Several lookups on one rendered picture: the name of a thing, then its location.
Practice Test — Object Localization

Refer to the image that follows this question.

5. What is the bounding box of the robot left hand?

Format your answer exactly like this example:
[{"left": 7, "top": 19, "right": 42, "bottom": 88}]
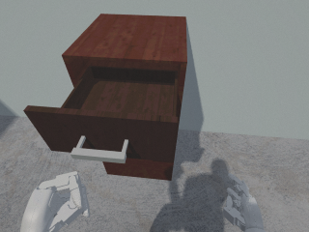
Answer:
[{"left": 20, "top": 171, "right": 90, "bottom": 232}]

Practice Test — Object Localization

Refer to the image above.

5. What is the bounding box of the handle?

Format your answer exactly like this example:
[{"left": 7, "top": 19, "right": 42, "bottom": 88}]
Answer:
[{"left": 70, "top": 135, "right": 128, "bottom": 163}]

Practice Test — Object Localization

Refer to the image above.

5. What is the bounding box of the robot right hand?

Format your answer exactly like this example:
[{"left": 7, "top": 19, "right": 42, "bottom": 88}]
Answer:
[{"left": 223, "top": 173, "right": 265, "bottom": 232}]

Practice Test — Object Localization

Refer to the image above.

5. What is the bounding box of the drawer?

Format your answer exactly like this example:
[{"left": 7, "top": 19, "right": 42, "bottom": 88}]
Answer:
[{"left": 23, "top": 66, "right": 179, "bottom": 162}]

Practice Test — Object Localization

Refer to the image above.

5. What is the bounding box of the cabinet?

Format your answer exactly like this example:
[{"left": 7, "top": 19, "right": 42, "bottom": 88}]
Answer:
[{"left": 62, "top": 14, "right": 187, "bottom": 181}]

